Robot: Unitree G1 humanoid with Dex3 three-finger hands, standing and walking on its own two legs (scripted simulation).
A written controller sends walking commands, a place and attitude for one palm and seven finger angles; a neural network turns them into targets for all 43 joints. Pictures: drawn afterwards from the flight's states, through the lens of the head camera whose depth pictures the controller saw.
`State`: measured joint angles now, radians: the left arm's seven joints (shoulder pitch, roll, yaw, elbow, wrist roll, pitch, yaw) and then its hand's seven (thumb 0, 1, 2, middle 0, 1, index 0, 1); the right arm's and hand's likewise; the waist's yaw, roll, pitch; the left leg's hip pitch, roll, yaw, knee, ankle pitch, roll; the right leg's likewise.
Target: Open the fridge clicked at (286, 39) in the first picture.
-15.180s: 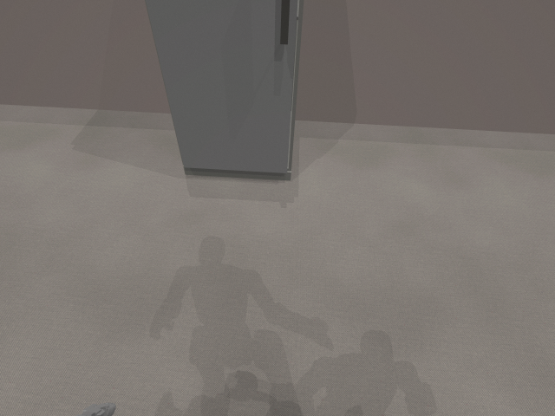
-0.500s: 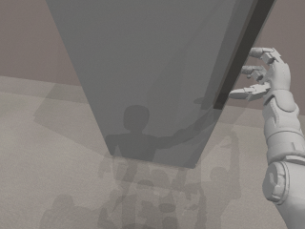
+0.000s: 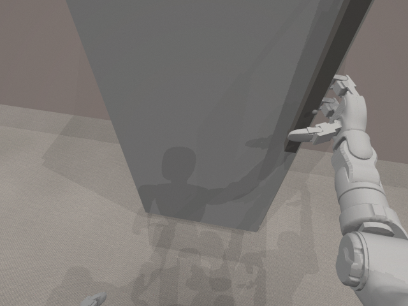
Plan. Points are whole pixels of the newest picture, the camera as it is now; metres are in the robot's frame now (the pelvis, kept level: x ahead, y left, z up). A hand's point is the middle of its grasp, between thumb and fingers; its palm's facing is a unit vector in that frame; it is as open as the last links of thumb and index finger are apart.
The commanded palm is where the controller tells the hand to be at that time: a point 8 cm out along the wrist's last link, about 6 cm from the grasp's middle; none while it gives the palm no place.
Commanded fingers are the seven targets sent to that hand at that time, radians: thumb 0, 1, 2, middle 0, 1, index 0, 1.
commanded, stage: slide the fingers in behind the handle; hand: right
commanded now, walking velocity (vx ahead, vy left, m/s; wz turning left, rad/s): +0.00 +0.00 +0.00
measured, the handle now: (323, 63) +0.52 -0.14 +0.23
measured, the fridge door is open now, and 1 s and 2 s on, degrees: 0 0 0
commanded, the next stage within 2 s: grip the handle and tug to test in 1.24 s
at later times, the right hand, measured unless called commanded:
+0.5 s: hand (306, 110) +0.47 -0.13 +0.16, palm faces +0.05 +1.00 +0.00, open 14.0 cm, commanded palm +0.44 -0.18 +0.15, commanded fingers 0.00 0.50 -0.30 0.30 1.20 0.30 1.20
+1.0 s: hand (302, 111) +0.46 -0.12 +0.16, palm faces +0.05 +1.00 +0.00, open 14.1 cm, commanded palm +0.43 -0.17 +0.15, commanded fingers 0.00 0.50 -0.30 0.30 1.20 0.30 1.20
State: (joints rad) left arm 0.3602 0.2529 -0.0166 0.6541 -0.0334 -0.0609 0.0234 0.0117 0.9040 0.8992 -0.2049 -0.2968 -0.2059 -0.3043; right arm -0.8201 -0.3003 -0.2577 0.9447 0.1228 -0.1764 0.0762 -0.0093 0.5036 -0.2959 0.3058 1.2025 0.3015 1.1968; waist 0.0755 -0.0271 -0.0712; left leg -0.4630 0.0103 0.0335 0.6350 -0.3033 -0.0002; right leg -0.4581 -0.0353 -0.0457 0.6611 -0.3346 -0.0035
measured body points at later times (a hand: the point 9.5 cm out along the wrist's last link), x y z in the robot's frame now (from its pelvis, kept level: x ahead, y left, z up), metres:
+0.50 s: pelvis +0.00 +0.01 +0.00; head +0.04 +0.02 +0.45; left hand +0.07 +0.27 -0.12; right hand +0.46 -0.19 +0.16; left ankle +0.01 +0.12 -0.72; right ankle +0.00 -0.12 -0.72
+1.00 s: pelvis +0.00 +0.00 +0.00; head +0.03 +0.01 +0.45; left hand +0.07 +0.26 -0.12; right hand +0.45 -0.18 +0.16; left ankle +0.01 +0.12 -0.72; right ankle +0.00 -0.12 -0.72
